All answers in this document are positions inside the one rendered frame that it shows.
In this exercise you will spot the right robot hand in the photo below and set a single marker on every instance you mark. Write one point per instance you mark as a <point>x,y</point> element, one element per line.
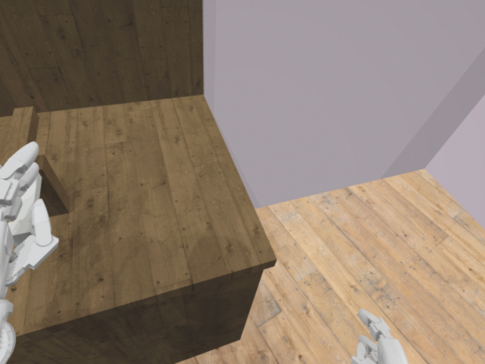
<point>387,351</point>

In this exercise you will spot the robot left forearm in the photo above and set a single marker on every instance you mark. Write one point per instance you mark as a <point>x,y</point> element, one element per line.
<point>7,333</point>

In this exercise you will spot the tap lever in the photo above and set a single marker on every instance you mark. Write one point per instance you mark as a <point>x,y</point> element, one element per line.
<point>21,228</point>

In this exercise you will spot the counter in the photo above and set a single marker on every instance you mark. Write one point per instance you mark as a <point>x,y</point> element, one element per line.
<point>160,249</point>

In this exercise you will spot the left robot hand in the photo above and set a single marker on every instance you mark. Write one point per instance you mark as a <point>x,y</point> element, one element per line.
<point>16,176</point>

